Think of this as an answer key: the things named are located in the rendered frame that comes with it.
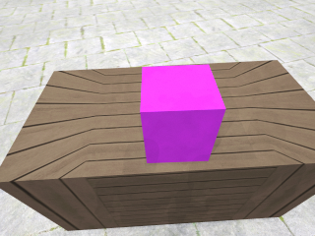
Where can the carton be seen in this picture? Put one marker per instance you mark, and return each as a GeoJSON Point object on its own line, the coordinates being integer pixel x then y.
{"type": "Point", "coordinates": [181, 112]}

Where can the pedestal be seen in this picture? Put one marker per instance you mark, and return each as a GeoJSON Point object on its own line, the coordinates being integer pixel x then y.
{"type": "Point", "coordinates": [80, 158]}

